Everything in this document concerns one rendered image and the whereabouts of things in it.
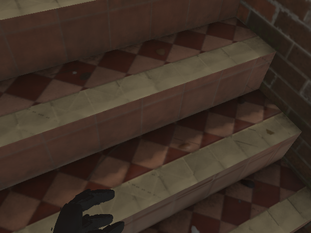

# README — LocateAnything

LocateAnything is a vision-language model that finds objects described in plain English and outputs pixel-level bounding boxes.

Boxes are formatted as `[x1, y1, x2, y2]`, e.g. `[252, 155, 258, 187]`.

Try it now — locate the robot left hand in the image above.
[51, 188, 124, 233]

